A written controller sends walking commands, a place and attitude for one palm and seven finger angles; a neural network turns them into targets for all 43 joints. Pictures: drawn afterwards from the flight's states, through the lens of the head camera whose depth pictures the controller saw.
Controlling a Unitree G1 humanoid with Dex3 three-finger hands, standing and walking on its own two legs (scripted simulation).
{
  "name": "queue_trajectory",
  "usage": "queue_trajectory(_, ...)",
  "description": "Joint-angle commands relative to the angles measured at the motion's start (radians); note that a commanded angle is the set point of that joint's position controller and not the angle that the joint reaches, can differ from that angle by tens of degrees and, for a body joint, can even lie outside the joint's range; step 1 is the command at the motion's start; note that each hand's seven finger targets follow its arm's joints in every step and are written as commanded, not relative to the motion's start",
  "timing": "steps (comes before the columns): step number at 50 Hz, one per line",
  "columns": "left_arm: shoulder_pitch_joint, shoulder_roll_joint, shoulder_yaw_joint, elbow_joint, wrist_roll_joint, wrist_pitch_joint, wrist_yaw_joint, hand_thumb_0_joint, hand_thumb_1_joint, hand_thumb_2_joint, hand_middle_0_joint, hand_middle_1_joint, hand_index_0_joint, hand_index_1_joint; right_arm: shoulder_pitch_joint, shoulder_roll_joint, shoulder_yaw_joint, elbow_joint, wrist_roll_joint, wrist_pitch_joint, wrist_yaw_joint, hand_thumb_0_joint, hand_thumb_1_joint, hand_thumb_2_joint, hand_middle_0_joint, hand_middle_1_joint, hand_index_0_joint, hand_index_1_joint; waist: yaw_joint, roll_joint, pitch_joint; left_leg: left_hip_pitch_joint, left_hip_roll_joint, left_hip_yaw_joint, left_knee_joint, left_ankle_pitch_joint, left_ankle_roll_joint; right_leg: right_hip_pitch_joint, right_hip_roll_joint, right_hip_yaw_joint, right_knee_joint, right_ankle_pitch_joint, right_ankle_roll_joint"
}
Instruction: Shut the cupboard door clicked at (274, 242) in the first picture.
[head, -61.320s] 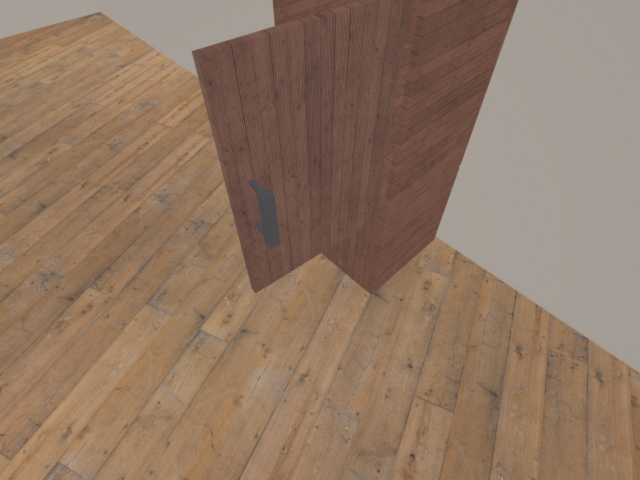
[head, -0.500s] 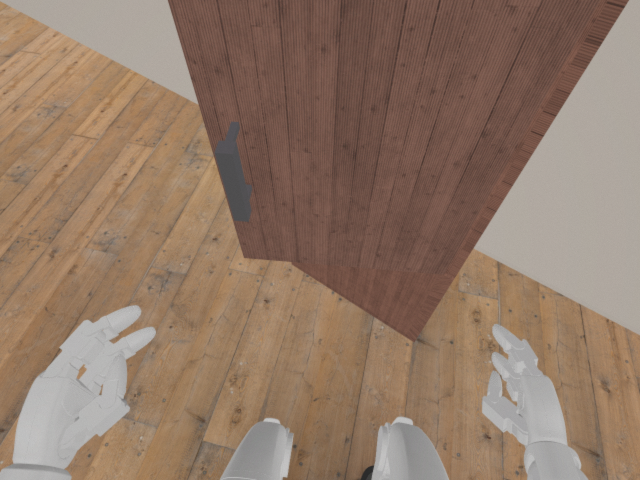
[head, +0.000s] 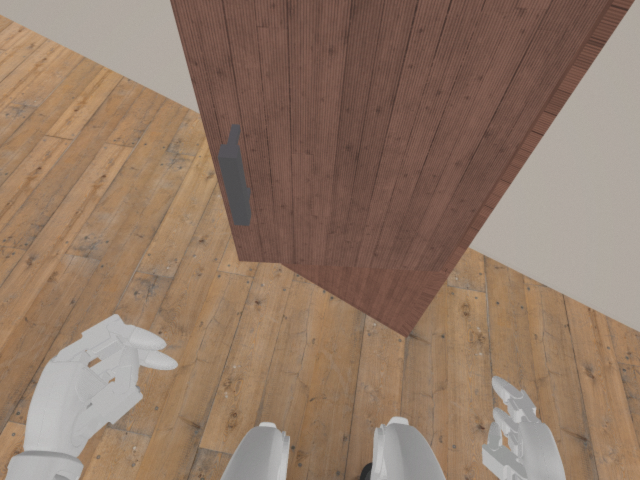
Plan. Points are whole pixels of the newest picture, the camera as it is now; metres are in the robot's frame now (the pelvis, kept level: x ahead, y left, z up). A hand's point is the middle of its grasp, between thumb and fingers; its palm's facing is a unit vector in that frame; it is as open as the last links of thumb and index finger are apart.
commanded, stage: raise the hand and make a fist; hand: left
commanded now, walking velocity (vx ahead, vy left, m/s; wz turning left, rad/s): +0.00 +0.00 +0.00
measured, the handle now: (238, 177) +0.49 +0.16 +0.06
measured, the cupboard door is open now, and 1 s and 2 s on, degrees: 30 30 30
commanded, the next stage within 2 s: bring the fist close to the handle in 1.04 s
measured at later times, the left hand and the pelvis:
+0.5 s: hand (150, 370) +0.23 +0.20 +0.05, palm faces +0.02 -1.00 -0.03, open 3.1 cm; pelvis +0.01 +0.00 +0.00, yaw +0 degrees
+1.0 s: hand (169, 359) +0.24 +0.18 +0.05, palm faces +0.02 -1.00 -0.04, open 3.1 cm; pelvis +0.01 -0.01 +0.01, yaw +0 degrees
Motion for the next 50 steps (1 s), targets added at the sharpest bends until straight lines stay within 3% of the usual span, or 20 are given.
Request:
queue_trajectory(1, 0.014, 0.120, 0.052, -0.244, -0.002, -0.076, 0.024, 0.000, 0.900, 0.900, -1.007, -1.180, -1.007, -1.180, -0.065, -0.129, -0.046, -0.181, 0.002, -0.053, -0.006, 0.000, -0.900, -0.900, 0.200, 0.300, 0.200, 0.300, 0.022, 0.076, -0.227, 0.095, -0.027, -0.037, -0.284, 0.257, -0.014, 0.248, 0.060, -0.002, -0.142, 0.042, -0.039)
queue_trajectory(9, -0.001, 0.108, 0.031, -0.238, 0.012, -0.056, 0.051, 0.000, 0.900, 0.900, -1.153, -1.340, -1.153, -1.340, -0.056, -0.130, -0.040, -0.200, -0.004, -0.014, -0.002, 0.000, -0.900, -0.900, 0.200, 0.300, 0.200, 0.300, 0.010, 0.065, -0.197, 0.093, -0.027, -0.040, -0.285, 0.278, -0.020, 0.254, 0.068, -0.012, -0.142, 0.070, -0.042)
queue_trajectory(15, -0.032, 0.103, 0.012, -0.250, 0.023, -0.048, 0.048, 0.000, 0.900, 0.900, -1.263, -1.460, -1.263, -1.460, -0.042, -0.130, -0.034, -0.214, -0.006, 0.000, -0.001, 0.000, -0.900, -0.900, 0.200, 0.300, 0.200, 0.300, 0.005, 0.068, -0.223, 0.109, -0.026, -0.036, -0.276, 0.302, -0.022, 0.266, 0.065, -0.010, -0.144, 0.100, -0.041)
queue_trajectory(17, -0.035, 0.095, 0.008, -0.232, 0.019, -0.043, 0.045, 0.000, 0.900, 0.900, -1.300, -1.500, -1.300, -1.500, -0.039, -0.128, -0.034, -0.215, -0.005, 0.004, -0.002, 0.000, -0.900, -0.900, 0.200, 0.300, 0.200, 0.300, -0.001, 0.036, -0.215, 0.098, -0.027, -0.033, -0.268, 0.299, -0.019, 0.271, 0.065, -0.007, -0.150, 0.104, -0.037)
queue_trajectory(20, -0.053, 0.102, 0.013, -0.247, 0.018, -0.042, 0.041, 0.000, 0.900, 0.900, -1.300, -1.500, -1.300, -1.500, -0.041, -0.128, -0.033, -0.217, -0.006, 0.008, -0.003, 0.000, -0.900, -0.900, 0.200, 0.300, 0.200, 0.300, 0.006, 0.049, -0.246, 0.103, -0.028, -0.028, -0.257, 0.324, -0.017, 0.289, 0.063, 0.000, -0.145, 0.131, -0.040)
queue_trajectory(28, -0.068, 0.095, -0.004, -0.251, 0.029, -0.032, 0.061, 0.000, 0.900, 0.900, -1.300, -1.500, -1.300, -1.500, -0.034, -0.124, -0.033, -0.222, -0.005, 0.021, -0.002, 0.000, -0.900, -0.900, 0.200, 0.300, 0.200, 0.300, 0.000, 0.055, -0.245, 0.109, -0.027, -0.020, -0.261, 0.332, -0.016, 0.298, 0.061, 0.004, -0.156, 0.147, -0.036)
queue_trajectory(36, -0.063, 0.097, 0.008, -0.212, 0.028, -0.037, 0.074, 0.000, 0.900, 0.900, -1.300, -1.500, -1.300, -1.500, -0.031, -0.119, -0.035, -0.221, -0.006, 0.031, -0.003, 0.000, -0.900, -0.900, 0.200, 0.300, 0.200, 0.300, 0.006, 0.015, -0.259, 0.081, -0.030, -0.007, -0.252, 0.339, -0.010, 0.351, 0.054, 0.022, -0.166, 0.173, -0.034)
queue_trajectory(45, -0.086, 0.097, -0.003, -0.199, 0.032, -0.061, 0.076, 0.000, 0.900, 0.900, -1.300, -1.500, -1.300, -1.500, -0.034, -0.120, -0.033, -0.224, -0.005, 0.039, -0.004, 0.000, -0.900, -0.900, 0.200, 0.300, 0.200, 0.300, 0.001, 0.024, -0.229, 0.065, -0.032, 0.000, -0.255, 0.285, -0.005, 0.344, 0.051, 0.039, -0.188, 0.111, -0.034)
queue_trajectory(47, -0.087, 0.095, -0.003, -0.197, 0.031, -0.068, 0.076, 0.000, 0.900, 0.900, -1.300, -1.500, -1.300, -1.500, -0.033, -0.121, -0.035, -0.221, -0.003, 0.037, -0.005, 0.000, -0.900, -0.900, 0.200, 0.300, 0.200, 0.300, -0.004, 0.000, -0.230, 0.065, -0.031, -0.001, -0.252, 0.275, -0.003, 0.337, 0.052, 0.040, -0.191, 0.102, -0.031)
queue_trajectory(50, -0.092, 0.096, -0.007, -0.203, 0.033, -0.067, 0.074, 0.000, 0.900, 0.900, -1.300, -1.500, -1.300, -1.500, -0.036, -0.119, -0.032, -0.221, -0.005, 0.040, -0.004, 0.000, -0.900, -0.900, 0.200, 0.300, 0.200, 0.300, -0.001, 0.044, -0.229, 0.076, -0.033, -0.001, -0.258, 0.285, -0.004, 0.333, 0.053, 0.034, -0.185, 0.115, -0.035)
